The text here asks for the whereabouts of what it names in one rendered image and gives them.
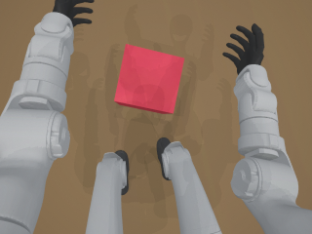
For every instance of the carton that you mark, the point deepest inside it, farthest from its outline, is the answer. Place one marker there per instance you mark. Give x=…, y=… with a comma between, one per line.
x=148, y=80

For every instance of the robot left hand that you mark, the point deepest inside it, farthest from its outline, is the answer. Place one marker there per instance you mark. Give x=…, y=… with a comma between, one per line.
x=66, y=7

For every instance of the right robot upper arm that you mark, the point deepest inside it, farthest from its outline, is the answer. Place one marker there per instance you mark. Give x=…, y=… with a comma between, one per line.
x=269, y=190

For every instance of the left robot shin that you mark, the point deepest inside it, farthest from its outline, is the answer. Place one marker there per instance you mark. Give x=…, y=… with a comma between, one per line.
x=108, y=155

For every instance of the left robot forearm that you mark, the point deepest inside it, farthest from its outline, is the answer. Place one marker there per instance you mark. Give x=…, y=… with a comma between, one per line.
x=45, y=68

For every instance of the right robot forearm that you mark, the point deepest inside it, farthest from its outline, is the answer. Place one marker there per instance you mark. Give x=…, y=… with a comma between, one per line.
x=258, y=118

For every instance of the left robot upper arm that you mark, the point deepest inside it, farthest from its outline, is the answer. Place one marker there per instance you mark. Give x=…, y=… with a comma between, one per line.
x=30, y=141

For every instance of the robot right hand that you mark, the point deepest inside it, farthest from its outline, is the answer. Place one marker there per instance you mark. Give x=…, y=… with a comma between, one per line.
x=253, y=50

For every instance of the right robot foot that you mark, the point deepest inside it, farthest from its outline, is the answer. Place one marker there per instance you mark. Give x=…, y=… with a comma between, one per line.
x=162, y=143

